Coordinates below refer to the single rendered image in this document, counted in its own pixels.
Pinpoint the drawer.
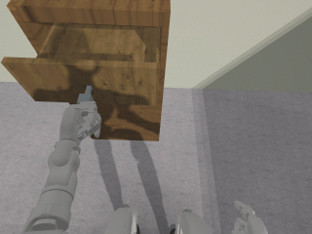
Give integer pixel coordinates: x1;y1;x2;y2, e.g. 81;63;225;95
1;22;160;106

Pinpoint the robot left hand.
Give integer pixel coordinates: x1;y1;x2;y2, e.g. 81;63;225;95
59;101;101;145

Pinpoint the robot right hand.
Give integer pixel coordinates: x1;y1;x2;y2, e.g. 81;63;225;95
231;200;268;234

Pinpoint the left robot forearm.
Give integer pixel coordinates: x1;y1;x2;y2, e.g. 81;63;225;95
20;139;81;234

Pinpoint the robot thigh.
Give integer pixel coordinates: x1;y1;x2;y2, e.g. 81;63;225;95
102;207;137;234
175;212;212;234

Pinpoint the robot left thigh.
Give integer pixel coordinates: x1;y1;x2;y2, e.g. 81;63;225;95
102;207;137;234

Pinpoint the cabinet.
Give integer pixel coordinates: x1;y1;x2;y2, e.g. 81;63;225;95
7;0;171;141

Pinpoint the robot right thigh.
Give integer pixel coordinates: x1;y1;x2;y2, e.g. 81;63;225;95
175;212;212;234

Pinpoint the handle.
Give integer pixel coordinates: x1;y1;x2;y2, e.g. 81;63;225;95
77;85;94;104

